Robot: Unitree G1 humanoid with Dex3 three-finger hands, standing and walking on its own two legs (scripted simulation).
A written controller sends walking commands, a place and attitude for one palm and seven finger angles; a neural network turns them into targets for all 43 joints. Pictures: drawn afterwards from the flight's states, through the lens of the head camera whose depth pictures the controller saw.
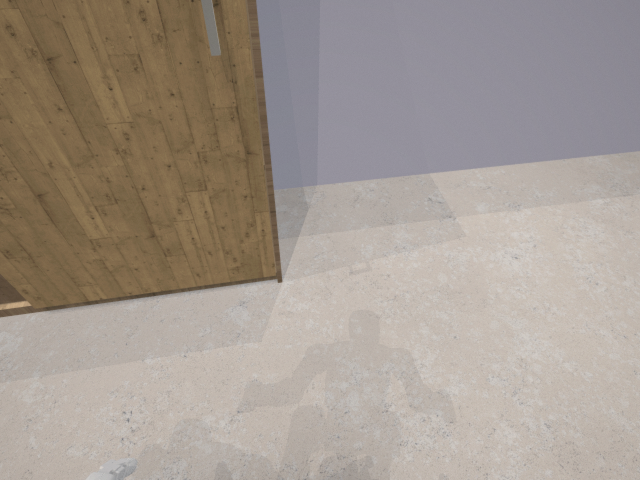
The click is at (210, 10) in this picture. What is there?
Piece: wardrobe's sliding door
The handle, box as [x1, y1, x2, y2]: [201, 0, 220, 55]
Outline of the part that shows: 201,0 211,55 220,54 211,0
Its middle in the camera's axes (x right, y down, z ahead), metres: -0.22 -0.47 +0.74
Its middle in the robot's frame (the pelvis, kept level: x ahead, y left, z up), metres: +0.88 +0.28 +0.24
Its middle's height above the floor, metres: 1.00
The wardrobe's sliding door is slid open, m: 0.00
